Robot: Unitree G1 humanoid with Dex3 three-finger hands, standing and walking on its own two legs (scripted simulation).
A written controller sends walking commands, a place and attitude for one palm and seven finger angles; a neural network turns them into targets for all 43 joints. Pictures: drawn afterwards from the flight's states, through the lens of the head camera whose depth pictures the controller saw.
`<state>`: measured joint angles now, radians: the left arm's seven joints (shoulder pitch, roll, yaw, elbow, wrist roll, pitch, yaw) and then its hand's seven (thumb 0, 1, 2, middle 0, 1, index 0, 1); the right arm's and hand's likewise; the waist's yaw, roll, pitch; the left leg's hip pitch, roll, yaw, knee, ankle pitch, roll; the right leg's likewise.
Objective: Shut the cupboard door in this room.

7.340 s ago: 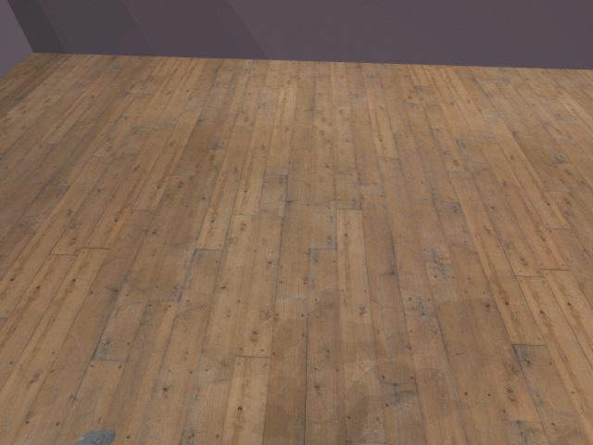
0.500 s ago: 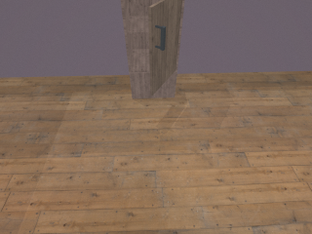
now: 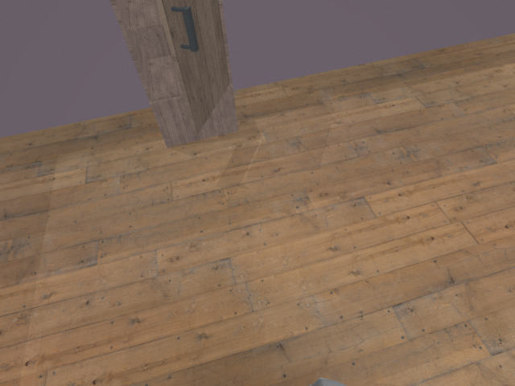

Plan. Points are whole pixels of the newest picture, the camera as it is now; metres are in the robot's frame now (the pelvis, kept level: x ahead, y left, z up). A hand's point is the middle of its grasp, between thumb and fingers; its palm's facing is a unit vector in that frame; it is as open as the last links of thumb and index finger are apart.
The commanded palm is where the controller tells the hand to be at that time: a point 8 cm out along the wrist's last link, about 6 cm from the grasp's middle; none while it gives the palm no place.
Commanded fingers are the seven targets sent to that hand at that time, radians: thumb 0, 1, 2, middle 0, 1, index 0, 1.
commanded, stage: walk around to get in front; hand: left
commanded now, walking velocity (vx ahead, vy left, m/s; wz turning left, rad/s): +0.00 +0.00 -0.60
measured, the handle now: (185, 29) +1.11 +0.31 +0.00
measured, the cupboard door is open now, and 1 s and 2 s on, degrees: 56 56 56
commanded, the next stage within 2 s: none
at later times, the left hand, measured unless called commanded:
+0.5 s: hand out of the picture +0.11 +0.21 -0.16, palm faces -0.19 -0.95 -0.23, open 7.4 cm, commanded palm none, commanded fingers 0.00 0.90 0.90 -0.20 -0.30 -0.20 -0.30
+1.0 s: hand (215, 343) +0.21 +0.10 -0.14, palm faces -0.53 -0.81 -0.27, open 7.4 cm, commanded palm none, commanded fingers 0.00 0.90 0.90 -0.20 -0.30 -0.20 -0.30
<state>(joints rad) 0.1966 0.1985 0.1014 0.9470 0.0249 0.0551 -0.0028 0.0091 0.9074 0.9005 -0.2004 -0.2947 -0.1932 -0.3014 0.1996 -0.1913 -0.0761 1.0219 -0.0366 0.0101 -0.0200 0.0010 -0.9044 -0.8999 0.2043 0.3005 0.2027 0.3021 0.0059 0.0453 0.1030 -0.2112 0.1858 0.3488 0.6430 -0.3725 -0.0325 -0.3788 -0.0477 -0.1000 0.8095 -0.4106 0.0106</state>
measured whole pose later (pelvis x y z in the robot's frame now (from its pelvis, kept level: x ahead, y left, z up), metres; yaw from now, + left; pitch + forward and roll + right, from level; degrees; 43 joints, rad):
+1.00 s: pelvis +0.00 -0.01 +0.00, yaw -34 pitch -1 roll -1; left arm 0.16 0.22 0.05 0.89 0.01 0.01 -0.02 0.01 0.91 0.90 -0.20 -0.30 -0.20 -0.30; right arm 0.27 -0.28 -0.06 0.97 -0.03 0.07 0.01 0.01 -0.90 -0.90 0.20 0.30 0.20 0.30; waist -0.02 0.06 0.08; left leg -0.42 0.15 0.08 1.08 -0.49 -0.07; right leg -0.24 0.00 -0.06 0.59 -0.34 -0.02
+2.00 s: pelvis +0.22 -0.27 +0.01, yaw -60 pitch -1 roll +0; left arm 0.15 0.17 0.06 1.00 0.00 -0.06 0.01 -0.02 0.94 0.90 -0.21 -0.30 -0.20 -0.30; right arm 0.32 -0.17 -0.05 1.07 -0.03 -0.02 0.00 0.01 -0.91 -0.90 0.20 0.30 0.20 0.30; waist -0.04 0.02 0.07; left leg -0.47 0.16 0.08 1.19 -0.33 -0.04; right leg -0.28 0.02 -0.13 0.51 -0.22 -0.08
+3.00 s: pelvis +0.42 -0.65 +0.01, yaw -64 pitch -2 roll +0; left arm 0.12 0.14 0.04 1.02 0.01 -0.06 0.02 0.00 0.92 0.90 -0.20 -0.30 -0.20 -0.30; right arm 0.34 -0.15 -0.04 1.11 -0.02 0.00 -0.01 0.00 -0.91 -0.90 0.20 0.30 0.20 0.30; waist -0.05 0.04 0.08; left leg -0.43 0.12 0.06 1.18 -0.40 -0.03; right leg -0.29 -0.05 -0.20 0.55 -0.23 -0.05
